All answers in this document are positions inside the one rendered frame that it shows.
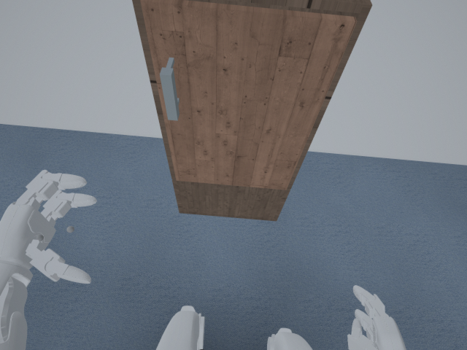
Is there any right robot thigh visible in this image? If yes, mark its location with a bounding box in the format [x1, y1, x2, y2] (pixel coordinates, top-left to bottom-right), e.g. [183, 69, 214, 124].
[267, 332, 313, 350]

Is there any robot left hand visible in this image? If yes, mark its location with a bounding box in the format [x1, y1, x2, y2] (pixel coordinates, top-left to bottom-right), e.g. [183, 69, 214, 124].
[0, 170, 97, 284]

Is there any robot left forearm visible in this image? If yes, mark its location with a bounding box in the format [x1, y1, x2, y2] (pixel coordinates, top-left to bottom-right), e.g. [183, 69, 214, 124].
[0, 260, 33, 350]

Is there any left robot thigh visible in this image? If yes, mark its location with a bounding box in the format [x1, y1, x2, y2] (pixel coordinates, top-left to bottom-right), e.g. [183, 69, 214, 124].
[156, 311, 205, 350]

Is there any cupboard door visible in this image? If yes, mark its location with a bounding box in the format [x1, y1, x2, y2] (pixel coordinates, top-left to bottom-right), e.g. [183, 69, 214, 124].
[140, 0, 357, 190]

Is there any robot thigh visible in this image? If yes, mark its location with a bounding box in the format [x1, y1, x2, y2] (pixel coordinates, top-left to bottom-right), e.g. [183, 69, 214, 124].
[156, 311, 205, 350]
[267, 332, 313, 350]

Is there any robot right hand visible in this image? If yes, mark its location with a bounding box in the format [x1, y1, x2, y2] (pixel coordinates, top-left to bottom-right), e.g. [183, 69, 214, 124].
[347, 285, 406, 350]

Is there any handle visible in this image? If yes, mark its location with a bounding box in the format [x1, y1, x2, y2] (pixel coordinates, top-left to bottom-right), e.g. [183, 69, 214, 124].
[160, 58, 180, 121]

